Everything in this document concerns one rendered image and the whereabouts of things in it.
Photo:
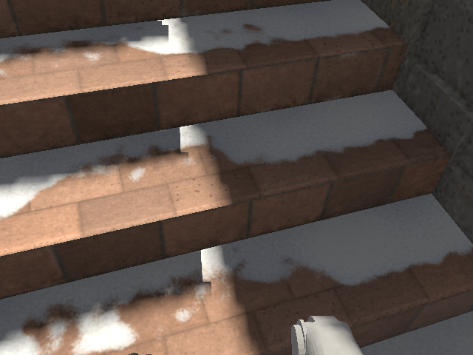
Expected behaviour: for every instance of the robot right thigh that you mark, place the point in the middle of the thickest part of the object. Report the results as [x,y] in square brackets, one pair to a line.
[323,335]

